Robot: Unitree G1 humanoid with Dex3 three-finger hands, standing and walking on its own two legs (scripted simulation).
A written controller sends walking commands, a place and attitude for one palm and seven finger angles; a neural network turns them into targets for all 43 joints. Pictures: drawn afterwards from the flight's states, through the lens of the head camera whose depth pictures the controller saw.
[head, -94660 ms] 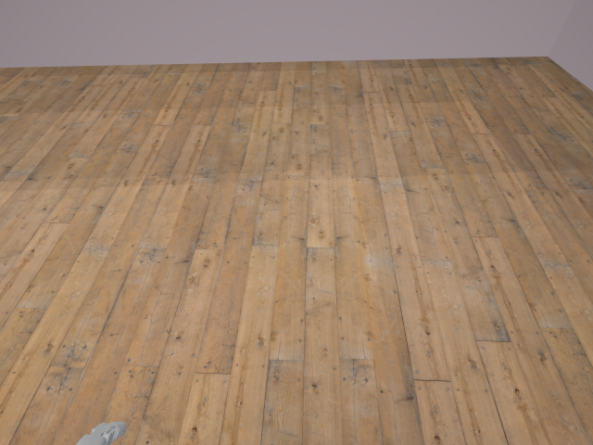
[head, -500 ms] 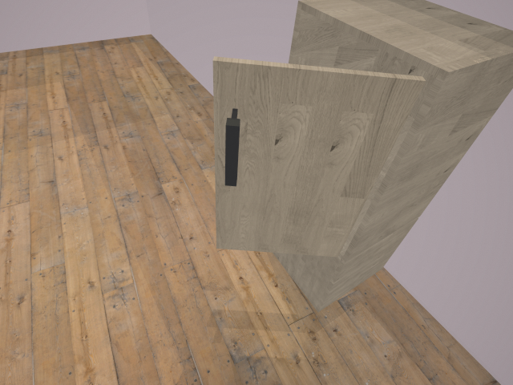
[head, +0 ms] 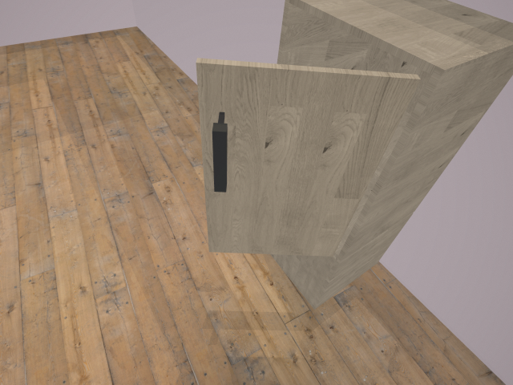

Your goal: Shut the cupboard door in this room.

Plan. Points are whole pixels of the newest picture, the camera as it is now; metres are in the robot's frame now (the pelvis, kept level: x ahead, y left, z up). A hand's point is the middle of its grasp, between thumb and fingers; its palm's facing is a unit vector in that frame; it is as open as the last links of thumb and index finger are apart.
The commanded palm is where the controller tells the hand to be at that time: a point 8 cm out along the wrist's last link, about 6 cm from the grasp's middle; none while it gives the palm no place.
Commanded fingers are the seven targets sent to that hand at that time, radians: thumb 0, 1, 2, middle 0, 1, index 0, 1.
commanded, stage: shuffle to correct the standing spot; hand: left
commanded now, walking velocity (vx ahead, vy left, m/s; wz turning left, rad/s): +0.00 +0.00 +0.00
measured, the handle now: (221, 153) +0.52 +0.11 +0.07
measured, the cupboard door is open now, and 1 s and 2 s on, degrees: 55 55 55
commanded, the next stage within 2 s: come to a stop and stand still in 0.64 s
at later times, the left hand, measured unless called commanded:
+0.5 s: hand out of the picture +0.05 +0.11 -0.18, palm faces +0.01 -0.99 -0.14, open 7.3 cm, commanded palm none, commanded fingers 0.00 0.90 0.90 -0.20 -0.30 -0.20 -0.30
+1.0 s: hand out of the picture +0.13 +0.07 -0.19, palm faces +0.10 -0.98 -0.20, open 7.3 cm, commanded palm none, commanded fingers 0.00 0.90 0.90 -0.20 -0.30 -0.20 -0.30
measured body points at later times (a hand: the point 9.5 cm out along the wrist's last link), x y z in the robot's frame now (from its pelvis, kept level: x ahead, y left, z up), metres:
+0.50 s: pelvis +0.06 -0.05 +0.00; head +0.06 -0.03 +0.45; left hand +0.05 +0.17 -0.17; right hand +0.03 -0.27 -0.15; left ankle +0.03 +0.02 -0.74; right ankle +0.04 -0.16 -0.74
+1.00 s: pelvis +0.13 -0.12 -0.01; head +0.16 -0.10 +0.43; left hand +0.12 +0.12 -0.18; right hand +0.16 -0.34 -0.16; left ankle +0.06 +0.00 -0.74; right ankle +0.16 -0.27 -0.74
